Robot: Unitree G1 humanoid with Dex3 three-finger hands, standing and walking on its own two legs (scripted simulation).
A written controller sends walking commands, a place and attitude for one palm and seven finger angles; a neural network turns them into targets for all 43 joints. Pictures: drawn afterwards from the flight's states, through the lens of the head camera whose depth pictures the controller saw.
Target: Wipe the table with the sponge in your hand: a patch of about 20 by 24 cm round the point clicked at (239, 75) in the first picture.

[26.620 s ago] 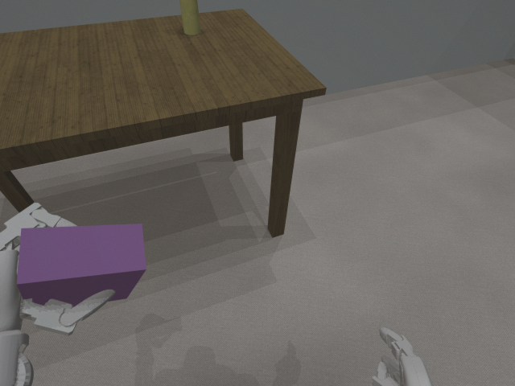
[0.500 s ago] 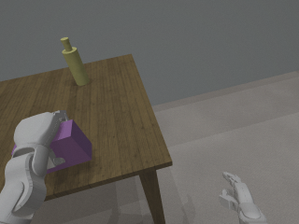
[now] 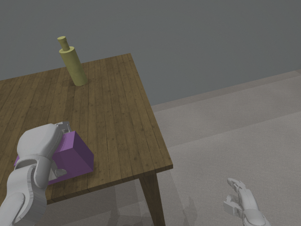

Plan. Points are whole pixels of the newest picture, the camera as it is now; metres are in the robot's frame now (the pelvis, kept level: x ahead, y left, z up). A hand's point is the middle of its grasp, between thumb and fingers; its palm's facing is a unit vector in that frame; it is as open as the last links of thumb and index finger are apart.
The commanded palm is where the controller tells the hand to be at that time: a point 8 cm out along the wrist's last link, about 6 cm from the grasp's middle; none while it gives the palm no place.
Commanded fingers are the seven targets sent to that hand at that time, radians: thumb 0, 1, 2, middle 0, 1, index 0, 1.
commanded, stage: lower the sponge onto the table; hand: left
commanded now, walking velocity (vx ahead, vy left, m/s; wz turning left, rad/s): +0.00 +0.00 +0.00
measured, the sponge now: (62, 163) +0.23 +0.28 +0.08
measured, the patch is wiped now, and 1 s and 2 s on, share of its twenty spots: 0.00 0.05 0.35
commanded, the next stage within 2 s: wipe forward along the first lane in 0.62 s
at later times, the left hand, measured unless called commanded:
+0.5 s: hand (59, 158) +0.23 +0.27 +0.10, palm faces +0.02 -0.10 -0.99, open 9.7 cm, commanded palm +0.20 +0.27 +0.17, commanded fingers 0.00 0.10 1.30 -1.20 -1.60 -1.20 -1.60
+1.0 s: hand (56, 151) +0.25 +0.30 +0.10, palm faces +0.00 -0.05 -1.00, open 9.7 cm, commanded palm +0.23 +0.29 +0.15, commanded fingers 0.00 0.10 1.30 -1.20 -1.60 -1.20 -1.60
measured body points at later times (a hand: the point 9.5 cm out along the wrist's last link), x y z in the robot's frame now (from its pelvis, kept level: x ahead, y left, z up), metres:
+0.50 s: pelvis +0.00 +0.00 +0.00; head -0.01 -0.05 +0.45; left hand +0.22 +0.27 +0.16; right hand +0.25 -0.20 -0.09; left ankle +0.02 +0.12 -0.74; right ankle -0.02 -0.10 -0.74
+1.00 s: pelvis +0.00 -0.01 +0.00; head -0.01 -0.05 +0.45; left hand +0.24 +0.30 +0.15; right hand +0.23 -0.23 -0.10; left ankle +0.02 +0.12 -0.74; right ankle -0.02 -0.10 -0.74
